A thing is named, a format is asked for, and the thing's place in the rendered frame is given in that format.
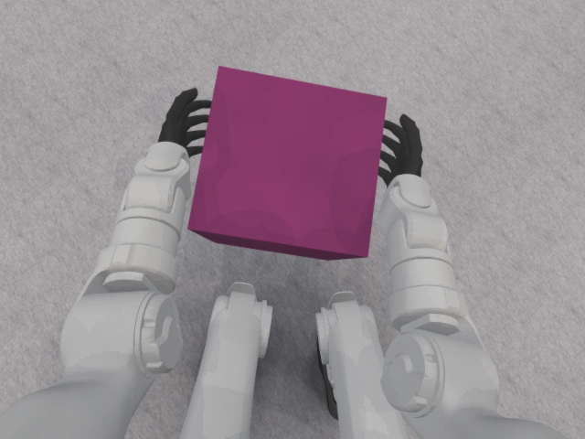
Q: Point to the robot right upper arm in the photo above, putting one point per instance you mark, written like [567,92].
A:
[447,388]

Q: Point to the right robot hand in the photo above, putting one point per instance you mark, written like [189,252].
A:
[407,152]

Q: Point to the robot right foot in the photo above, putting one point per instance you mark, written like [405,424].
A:
[331,403]

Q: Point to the robot left upper arm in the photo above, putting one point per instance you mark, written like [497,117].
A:
[114,346]

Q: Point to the carton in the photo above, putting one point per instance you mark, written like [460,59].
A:
[289,166]

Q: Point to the left robot shin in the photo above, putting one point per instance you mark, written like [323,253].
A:
[222,301]

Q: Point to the left robot hand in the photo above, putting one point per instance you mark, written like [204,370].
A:
[175,128]

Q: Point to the robot right forearm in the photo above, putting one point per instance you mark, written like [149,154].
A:
[424,292]

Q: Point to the robot left forearm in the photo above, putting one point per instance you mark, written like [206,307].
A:
[141,255]

